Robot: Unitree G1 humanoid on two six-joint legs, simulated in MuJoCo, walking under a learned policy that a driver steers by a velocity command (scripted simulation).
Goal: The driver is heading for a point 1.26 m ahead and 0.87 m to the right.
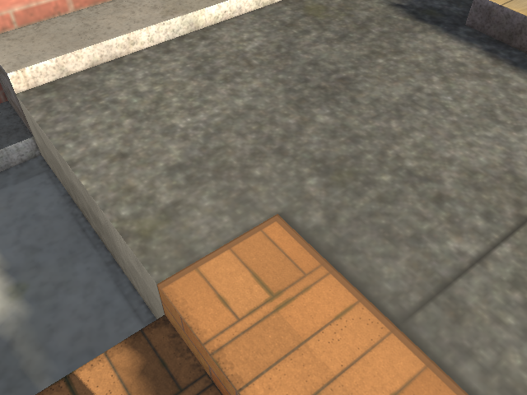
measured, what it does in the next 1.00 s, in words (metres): climbs, turning right: left foot, then right foot 0.14 m higher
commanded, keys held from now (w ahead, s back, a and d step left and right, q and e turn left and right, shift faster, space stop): e+shift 0.96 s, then w+e+shift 0.04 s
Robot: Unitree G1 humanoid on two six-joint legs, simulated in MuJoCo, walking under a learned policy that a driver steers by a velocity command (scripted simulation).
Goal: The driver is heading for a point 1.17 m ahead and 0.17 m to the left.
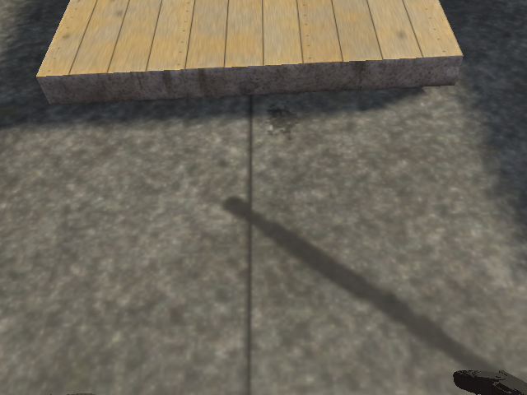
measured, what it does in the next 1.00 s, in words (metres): walks ahead: left foot, then right foot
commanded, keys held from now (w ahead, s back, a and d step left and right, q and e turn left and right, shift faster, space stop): w+e+shift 0.02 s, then w+shift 0.50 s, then w+q+shift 0.02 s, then q+shift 0.34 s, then w+q+shift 0.12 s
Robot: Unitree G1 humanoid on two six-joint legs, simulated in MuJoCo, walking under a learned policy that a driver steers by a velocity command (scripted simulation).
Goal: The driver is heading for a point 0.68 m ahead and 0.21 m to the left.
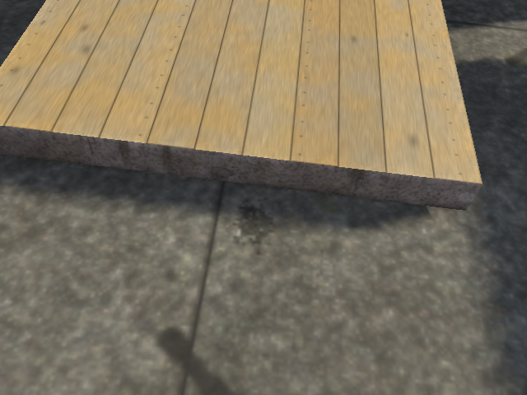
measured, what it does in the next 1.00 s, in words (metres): walks ahead, turning left: left foot, then right foot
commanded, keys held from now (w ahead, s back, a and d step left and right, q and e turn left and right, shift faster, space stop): w+q+shift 0.54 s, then w+shift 0.10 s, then shift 0.36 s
